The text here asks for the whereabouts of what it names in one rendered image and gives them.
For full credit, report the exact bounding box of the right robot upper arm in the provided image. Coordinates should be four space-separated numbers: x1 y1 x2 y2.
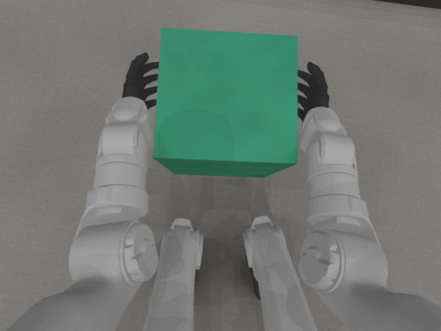
298 228 441 331

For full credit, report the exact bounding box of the carton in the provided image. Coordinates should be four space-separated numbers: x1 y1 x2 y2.
152 28 298 178

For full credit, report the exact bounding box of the left robot upper arm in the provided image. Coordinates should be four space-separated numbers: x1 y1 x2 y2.
6 220 158 331

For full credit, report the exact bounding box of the right robot forearm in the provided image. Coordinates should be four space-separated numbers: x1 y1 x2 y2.
298 107 382 248

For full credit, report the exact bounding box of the left robot forearm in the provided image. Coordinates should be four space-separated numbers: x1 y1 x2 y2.
69 97 152 274

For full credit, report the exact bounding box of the robot left thigh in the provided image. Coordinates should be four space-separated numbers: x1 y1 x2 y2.
143 225 203 331

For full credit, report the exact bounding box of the robot right hand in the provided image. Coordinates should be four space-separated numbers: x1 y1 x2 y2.
298 62 329 122

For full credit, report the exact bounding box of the left robot shin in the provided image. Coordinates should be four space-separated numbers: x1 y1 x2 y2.
160 218 194 253

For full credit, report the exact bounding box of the robot left hand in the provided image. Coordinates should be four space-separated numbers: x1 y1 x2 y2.
122 52 159 110

